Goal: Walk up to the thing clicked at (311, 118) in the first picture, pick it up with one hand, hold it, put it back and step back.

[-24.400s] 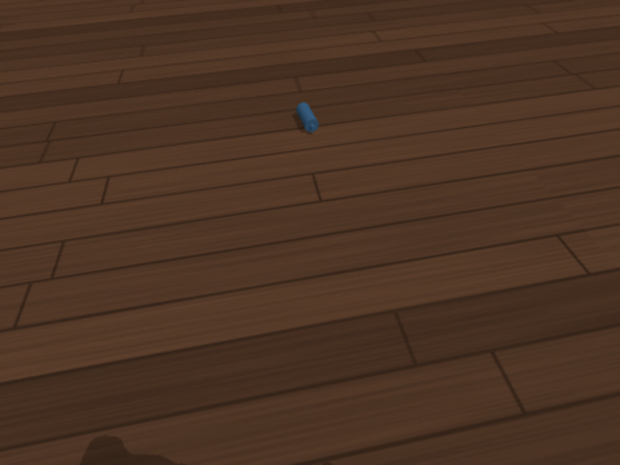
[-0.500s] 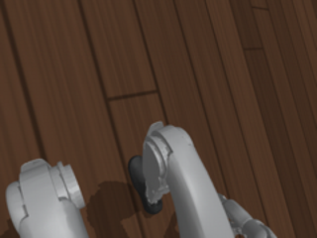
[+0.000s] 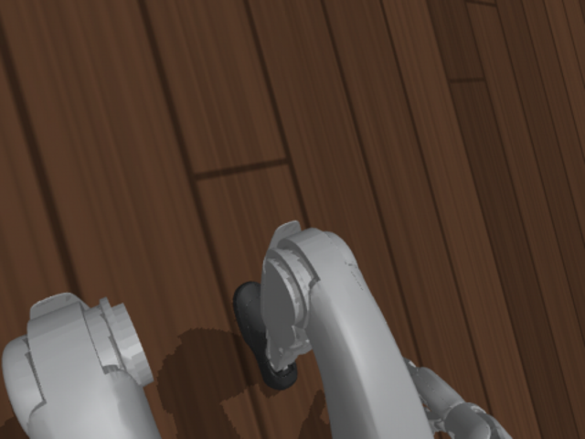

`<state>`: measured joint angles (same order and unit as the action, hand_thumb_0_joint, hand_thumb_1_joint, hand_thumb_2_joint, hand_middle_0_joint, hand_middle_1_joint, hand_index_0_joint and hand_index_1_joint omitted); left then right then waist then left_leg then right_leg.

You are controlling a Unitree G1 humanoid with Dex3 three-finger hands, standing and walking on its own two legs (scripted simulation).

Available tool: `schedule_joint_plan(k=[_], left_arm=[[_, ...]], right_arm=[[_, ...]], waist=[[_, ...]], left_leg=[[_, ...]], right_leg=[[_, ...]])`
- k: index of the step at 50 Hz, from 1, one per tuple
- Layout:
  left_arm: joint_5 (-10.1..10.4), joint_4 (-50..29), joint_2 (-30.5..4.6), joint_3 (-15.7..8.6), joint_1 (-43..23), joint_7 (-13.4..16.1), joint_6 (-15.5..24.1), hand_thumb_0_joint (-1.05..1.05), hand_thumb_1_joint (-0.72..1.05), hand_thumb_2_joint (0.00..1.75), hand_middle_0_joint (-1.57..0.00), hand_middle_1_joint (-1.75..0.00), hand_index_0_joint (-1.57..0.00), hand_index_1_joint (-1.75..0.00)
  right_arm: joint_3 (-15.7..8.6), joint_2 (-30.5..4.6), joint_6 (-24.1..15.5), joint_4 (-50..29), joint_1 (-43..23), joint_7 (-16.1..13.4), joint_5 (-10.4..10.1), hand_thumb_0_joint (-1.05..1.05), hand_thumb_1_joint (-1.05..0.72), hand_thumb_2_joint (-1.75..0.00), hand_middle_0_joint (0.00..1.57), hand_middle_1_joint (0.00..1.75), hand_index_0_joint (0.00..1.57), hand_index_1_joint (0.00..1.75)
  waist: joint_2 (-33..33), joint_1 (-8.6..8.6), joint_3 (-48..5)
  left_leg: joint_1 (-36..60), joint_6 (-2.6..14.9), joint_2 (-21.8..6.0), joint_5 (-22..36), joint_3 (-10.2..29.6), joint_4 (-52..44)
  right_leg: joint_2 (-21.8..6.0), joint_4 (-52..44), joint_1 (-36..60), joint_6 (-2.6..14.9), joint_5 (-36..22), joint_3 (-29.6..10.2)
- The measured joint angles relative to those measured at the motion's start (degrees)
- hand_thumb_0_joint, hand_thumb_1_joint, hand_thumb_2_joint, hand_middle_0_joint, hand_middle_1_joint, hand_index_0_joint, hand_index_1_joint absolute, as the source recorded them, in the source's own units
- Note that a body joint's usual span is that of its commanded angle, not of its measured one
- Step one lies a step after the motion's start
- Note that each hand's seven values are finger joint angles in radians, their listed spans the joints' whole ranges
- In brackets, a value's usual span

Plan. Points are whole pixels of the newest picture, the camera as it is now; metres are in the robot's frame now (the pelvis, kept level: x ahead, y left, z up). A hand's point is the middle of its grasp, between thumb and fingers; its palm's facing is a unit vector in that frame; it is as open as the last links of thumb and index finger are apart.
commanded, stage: rest palm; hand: left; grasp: from above
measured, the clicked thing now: out of the picture +0.45 +0.44 -0.27
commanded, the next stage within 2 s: none
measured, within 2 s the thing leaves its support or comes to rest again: neither
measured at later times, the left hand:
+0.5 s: hand out of the picture +0.43 +0.43 -0.22, palm faces -0.45 -0.16 -0.88, open 14.0 cm
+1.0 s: hand out of the picture +0.43 +0.43 -0.21, palm faces -0.43 -0.14 -0.89, open 14.0 cm
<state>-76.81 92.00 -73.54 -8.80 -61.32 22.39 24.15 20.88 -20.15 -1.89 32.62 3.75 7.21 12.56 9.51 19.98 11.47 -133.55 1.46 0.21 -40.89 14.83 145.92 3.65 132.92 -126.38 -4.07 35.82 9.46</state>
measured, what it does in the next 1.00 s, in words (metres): stands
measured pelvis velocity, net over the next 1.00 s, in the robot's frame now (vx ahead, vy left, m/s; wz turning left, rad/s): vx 0.00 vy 0.00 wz -0.01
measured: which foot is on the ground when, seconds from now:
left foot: down 0.00-1.00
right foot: down 0.00-1.00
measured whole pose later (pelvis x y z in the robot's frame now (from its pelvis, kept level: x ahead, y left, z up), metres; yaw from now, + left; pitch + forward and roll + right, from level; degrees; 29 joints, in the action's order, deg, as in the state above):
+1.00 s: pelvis +0.00 +0.00 +0.00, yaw -1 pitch +26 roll -17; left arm -77.2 93.1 -73.5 -8.3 -61.7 24.2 21.9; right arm 20.3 -20.4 -3.1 32.7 3.2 7.2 12.6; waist 9.0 20.0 10.5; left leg -134.4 2.3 -0.1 -40.4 14.6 146.7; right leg 3.7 133.2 -126.9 -4.2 35.2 9.4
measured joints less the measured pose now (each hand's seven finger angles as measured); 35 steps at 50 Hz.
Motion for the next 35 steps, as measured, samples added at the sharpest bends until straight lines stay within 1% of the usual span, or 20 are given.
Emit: schedule_joint_plan(k=[7, 13, 19, 23, 30, 35], left_arm=[[-0.97, -0.71, 0.14, -1.16, 0.84, 1.82, 0.67, 0.00, -0.57, 1.04, -0.08, -1.02, -0.06, -1.03], [-1.08, 0.09, 0.61, -0.34, 0.32, 2.83, -0.91, 0.00, -0.56, 1.04, -0.08, -1.01, -0.06, -1.03], [0.00, 0.95, 0.62, 0.97, -0.51, 1.82, -2.45, 0.00, -0.54, 1.03, -0.08, -1.02, -0.07, -1.03], [0.47, 0.95, 0.18, 0.74, -0.58, 0.76, -2.35, 0.00, -0.53, 1.02, -0.09, -1.03, -0.08, -1.04], [0.30, 0.19, 0.12, 0.50, 0.20, -0.32, -0.84, 0.00, -0.51, 1.01, -0.09, -1.04, -0.09, -1.05], [-0.42, -0.76, 0.10, -0.57, 0.97, 0.56, 0.50, 0.00, -0.52, 1.01, -0.09, -1.04, -0.08, -1.05]], right_arm=[[0.09, -0.13, 0.28, 0.08, -0.18, -0.18, 0.30, 0.00, -0.90, -0.90, 0.21, 0.30, 0.20, 0.30], [-0.52, 0.07, -0.49, 0.44, -0.40, -0.18, 0.10, 0.00, -0.90, -0.90, 0.21, 0.30, 0.20, 0.30], [-0.53, 0.41, -1.37, 0.69, -0.74, -0.16, -0.28, 0.00, -0.90, -0.90, 0.21, 0.30, 0.20, 0.30], [-0.08, 0.60, -1.40, 0.53, -0.98, -0.21, -0.29, 0.00, -0.90, -0.90, 0.21, 0.30, 0.20, 0.30], [0.43, 0.59, -0.57, 0.00, -0.62, -0.16, -0.04, 0.00, -0.90, -0.90, 0.21, 0.30, 0.20, 0.30], [0.63, 0.28, -0.02, -0.18, -0.47, -0.15, 0.32, 0.00, -0.90, -0.90, 0.21, 0.30, 0.20, 0.30]], waist=[[0.66, 0.04, -0.24], [0.20, 0.02, -1.14], [-0.47, 0.00, -1.24], [-0.53, -0.02, -0.77], [-0.16, -0.27, -0.26], [0.28, -0.40, -0.09]], left_leg=[[0.31, -0.13, -0.04, -0.05, 0.32, 0.23], [-0.23, 0.20, -0.14, 0.22, -0.05, 0.39], [-0.76, 0.73, -0.23, 0.42, -0.54, 0.46], [-0.77, 0.87, -0.27, 0.39, -0.47, 0.55], [-0.39, 0.81, -0.26, 0.14, -0.21, 0.50], [0.00, 0.61, -0.20, -0.10, 0.14, 0.58]], right_leg=[[0.08, 0.06, 0.27, 0.08, -0.15, 0.25], [0.09, 0.27, -0.20, 0.25, -0.30, 0.01], [0.09, 0.34, -0.54, -0.07, -0.35, -0.35], [0.13, 0.25, -0.40, -0.05, -0.36, -0.25], [0.07, 0.05, 0.04, 0.25, -0.19, 0.02], [0.04, 0.00, 0.41, 0.30, -0.12, 0.30]])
